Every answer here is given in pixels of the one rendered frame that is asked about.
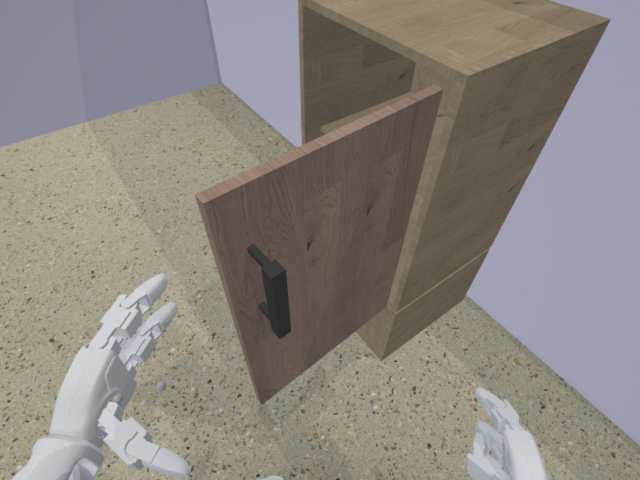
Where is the cupboard door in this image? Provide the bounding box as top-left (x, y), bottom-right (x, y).
top-left (195, 85), bottom-right (444, 405)

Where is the right robot hand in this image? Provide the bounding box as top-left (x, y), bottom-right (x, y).
top-left (467, 387), bottom-right (549, 480)

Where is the robot left forearm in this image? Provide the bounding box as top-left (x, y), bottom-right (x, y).
top-left (11, 435), bottom-right (104, 480)

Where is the left robot hand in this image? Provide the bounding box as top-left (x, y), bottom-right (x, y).
top-left (49, 273), bottom-right (191, 478)

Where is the handle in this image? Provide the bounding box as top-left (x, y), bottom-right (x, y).
top-left (247, 244), bottom-right (291, 339)

